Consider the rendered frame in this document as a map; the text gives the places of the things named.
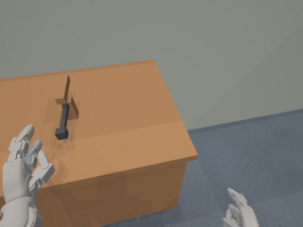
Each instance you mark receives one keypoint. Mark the left robot forearm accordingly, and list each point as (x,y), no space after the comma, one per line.
(21,212)

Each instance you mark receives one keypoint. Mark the robot right hand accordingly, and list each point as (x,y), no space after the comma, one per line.
(243,214)

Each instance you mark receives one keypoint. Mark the tap lever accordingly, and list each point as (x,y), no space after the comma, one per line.
(62,132)

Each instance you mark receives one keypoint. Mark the robot left hand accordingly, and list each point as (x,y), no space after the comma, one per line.
(17,170)

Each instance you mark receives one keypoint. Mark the counter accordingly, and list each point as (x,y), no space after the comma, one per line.
(127,148)

